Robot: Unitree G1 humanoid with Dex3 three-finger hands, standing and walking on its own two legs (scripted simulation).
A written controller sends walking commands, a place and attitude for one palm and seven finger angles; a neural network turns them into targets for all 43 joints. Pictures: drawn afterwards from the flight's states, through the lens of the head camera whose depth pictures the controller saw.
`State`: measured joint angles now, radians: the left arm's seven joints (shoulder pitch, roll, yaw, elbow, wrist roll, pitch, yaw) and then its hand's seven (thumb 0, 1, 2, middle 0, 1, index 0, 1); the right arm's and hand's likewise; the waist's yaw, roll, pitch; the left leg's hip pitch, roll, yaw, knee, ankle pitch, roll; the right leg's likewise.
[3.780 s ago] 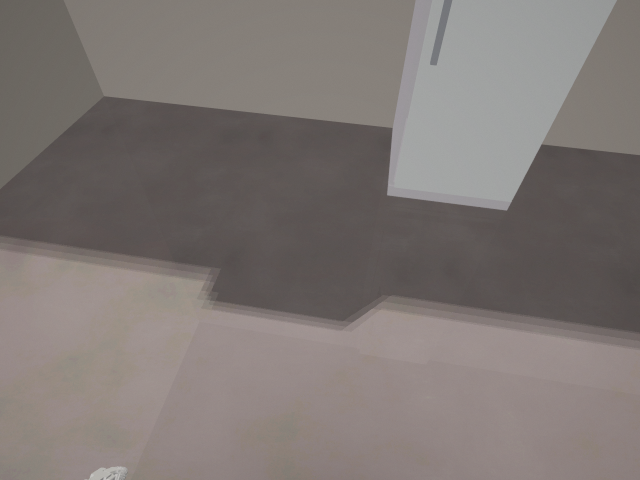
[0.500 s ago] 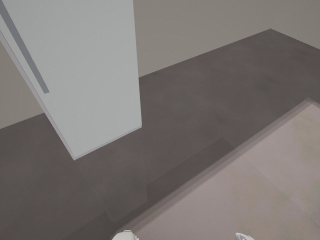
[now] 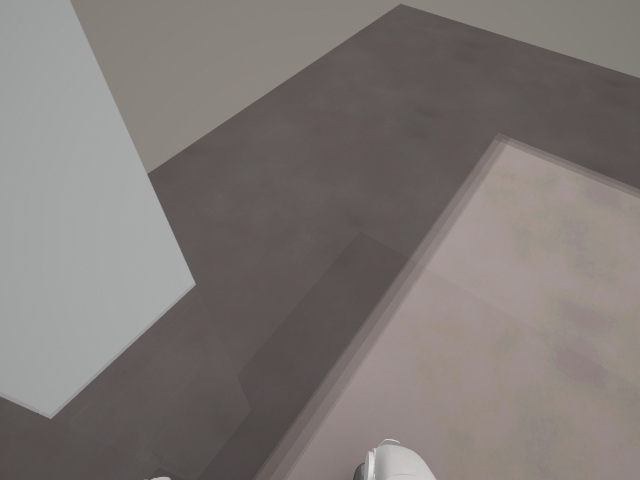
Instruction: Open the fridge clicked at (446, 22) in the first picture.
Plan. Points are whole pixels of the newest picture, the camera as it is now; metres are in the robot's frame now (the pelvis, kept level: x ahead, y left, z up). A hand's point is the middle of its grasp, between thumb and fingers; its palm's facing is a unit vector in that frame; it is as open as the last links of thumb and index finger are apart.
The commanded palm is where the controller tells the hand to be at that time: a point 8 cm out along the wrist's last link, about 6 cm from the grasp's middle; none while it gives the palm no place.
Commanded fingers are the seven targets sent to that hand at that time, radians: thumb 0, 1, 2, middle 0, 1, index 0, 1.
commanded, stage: turn to face it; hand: left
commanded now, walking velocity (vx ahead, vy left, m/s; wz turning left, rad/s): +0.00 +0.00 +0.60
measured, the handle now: out of the picture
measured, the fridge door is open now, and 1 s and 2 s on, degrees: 0 0 0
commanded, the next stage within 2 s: take the last steps up to it in 1.76 s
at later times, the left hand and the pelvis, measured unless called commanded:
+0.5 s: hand out of the picture +0.12 +0.21 -0.19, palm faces +0.23 -0.96 -0.15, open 7.4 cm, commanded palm none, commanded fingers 0.00 0.90 0.90 -0.20 -0.30 -0.20 -0.30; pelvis +0.05 +0.02 -0.02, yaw +13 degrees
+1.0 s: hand out of the picture +0.06 +0.20 -0.15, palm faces +0.49 -0.81 -0.31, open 7.4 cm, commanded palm none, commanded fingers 0.00 0.90 0.90 -0.20 -0.30 -0.20 -0.30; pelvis +0.06 -0.04 -0.01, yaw +30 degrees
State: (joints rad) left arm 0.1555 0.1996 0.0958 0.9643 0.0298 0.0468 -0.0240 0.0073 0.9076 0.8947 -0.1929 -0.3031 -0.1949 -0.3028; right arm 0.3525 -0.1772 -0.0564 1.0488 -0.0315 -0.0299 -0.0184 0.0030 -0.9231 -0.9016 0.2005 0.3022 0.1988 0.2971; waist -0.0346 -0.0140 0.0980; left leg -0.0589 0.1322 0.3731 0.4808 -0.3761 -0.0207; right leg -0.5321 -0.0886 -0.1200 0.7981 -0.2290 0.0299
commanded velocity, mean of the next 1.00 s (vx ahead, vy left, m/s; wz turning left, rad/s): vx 0.00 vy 0.00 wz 0.60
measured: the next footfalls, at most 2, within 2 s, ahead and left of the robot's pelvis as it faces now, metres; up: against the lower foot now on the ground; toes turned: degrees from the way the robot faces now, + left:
right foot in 0.06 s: +0.15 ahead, -0.13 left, +0.00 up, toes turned -9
left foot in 0.42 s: +0.08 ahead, +0.11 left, +0.00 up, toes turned +21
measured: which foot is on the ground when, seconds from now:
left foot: down 0.00-0.06, up 0.08-0.40, down 0.42-0.98, up 1.00-1.00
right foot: up 0.00-0.04, down 0.06-0.42, up 0.44-0.96, down 0.98-1.00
